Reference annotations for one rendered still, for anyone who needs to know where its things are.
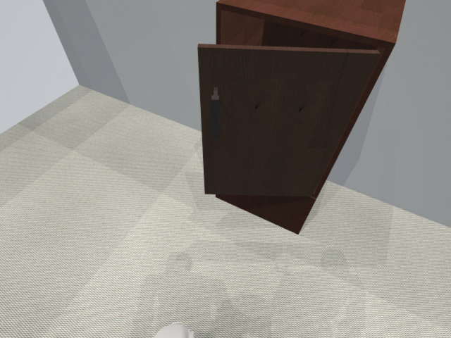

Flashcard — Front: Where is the cupboard door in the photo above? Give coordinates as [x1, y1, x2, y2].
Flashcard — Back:
[197, 44, 380, 196]

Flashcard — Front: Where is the handle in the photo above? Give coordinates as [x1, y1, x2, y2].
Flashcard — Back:
[211, 87, 219, 139]

